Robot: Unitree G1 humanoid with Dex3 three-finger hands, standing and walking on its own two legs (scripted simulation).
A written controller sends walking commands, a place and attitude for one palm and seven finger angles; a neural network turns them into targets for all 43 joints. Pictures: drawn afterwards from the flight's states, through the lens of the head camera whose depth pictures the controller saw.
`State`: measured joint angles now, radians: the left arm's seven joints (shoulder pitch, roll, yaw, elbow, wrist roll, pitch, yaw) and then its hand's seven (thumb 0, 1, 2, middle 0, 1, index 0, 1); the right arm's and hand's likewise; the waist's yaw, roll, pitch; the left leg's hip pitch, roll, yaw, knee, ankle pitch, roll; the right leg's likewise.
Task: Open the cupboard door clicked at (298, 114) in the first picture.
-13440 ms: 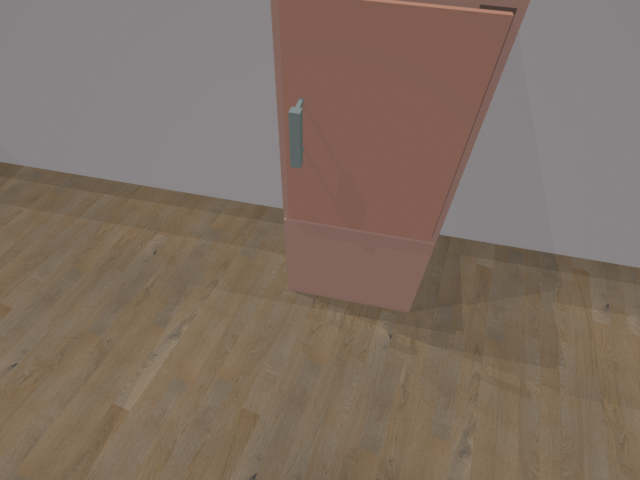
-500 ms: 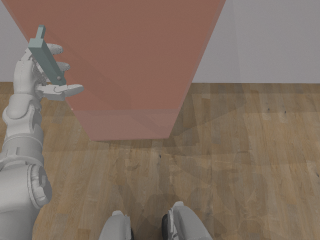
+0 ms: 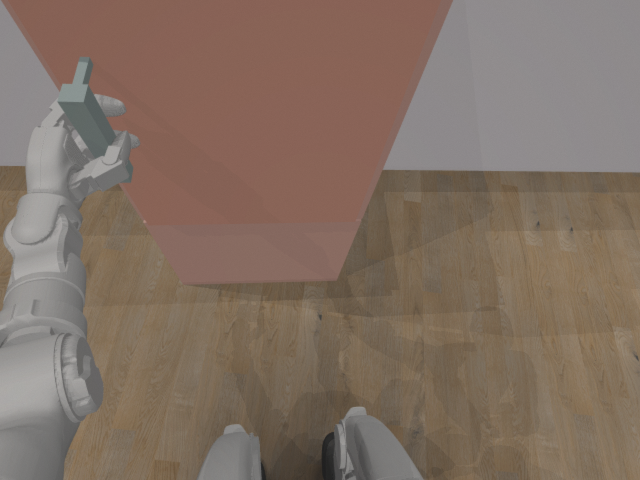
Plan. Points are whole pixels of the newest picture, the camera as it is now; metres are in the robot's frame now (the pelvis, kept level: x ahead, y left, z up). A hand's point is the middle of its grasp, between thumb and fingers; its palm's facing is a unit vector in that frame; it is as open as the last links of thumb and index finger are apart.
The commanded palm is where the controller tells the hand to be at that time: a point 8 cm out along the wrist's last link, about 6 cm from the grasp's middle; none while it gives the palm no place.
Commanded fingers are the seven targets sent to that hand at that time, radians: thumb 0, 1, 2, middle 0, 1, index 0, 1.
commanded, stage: pull the door open along its arc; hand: left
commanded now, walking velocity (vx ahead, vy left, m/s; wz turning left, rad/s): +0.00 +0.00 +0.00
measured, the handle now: (104, 124) +0.54 +0.23 +0.05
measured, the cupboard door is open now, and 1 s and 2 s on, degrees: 1 42 40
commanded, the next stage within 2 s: open thumb and fingers to let go in 0.90 s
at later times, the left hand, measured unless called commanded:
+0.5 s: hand (127, 238) +0.38 +0.19 +0.05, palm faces -0.03 -1.00 +0.02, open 6.3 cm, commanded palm +0.33 +0.23 +0.05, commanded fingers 0.00 0.90 0.90 -0.40 -1.35 -0.40 -1.35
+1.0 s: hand (233, 353) +0.26 +0.07 +0.06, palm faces +0.43 -0.90 -0.01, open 6.5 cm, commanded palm +0.21 +0.12 +0.05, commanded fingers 0.00 0.83 0.87 -0.40 -1.34 -0.40 -1.34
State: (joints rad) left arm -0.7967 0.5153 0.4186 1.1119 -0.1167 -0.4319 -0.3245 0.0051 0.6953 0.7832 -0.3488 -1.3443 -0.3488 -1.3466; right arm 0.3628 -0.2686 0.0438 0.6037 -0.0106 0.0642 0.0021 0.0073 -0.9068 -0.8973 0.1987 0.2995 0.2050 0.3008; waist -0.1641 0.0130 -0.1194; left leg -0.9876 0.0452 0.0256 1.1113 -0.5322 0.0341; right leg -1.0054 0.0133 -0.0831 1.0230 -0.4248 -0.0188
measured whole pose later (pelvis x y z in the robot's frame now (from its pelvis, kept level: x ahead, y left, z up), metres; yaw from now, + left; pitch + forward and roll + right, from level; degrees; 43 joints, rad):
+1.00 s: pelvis +0.01 -0.04 +0.01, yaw +4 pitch +14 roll +1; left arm 0.30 -0.07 -0.17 0.05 0.08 -0.38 0.48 0.02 0.61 0.73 -0.33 -1.28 -0.34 -1.33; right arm 0.17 -0.15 0.04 0.51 -0.07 -0.01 0.02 0.01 -0.91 -0.90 0.20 0.30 0.20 0.30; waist 0.00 0.01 -0.15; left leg -0.74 0.02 -0.01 1.03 -0.52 -0.03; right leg -0.79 -0.01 -0.11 1.03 -0.48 -0.08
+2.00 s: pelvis -0.01 -0.01 +0.01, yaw +3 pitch +14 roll -1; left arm 0.23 -0.02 -0.20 0.07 0.10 -0.37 0.35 -0.01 -0.50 0.30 -0.24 -0.48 -0.23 -0.47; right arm 0.22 -0.19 0.03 0.51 -0.07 -0.07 0.02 0.01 -0.91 -0.90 0.20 0.30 0.20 0.30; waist 0.01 0.02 -0.15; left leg -0.80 -0.01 0.00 1.09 -0.52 0.02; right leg -0.84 -0.03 -0.09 1.06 -0.46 -0.03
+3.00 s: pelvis +0.00 -0.02 -0.02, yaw +3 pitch +16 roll -2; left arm 0.61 0.21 0.07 -0.24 -0.21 -0.35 -0.20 -0.01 -0.50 0.30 -0.16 -0.30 -0.18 -0.31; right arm 0.25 -0.22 0.00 0.40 0.01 -0.08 -0.05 0.02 -0.91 -0.90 0.20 0.30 0.20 0.30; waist 0.01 0.03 -0.17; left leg -0.89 0.01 -0.02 1.22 -0.60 0.01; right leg -0.91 -0.01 -0.11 1.16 -0.52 -0.04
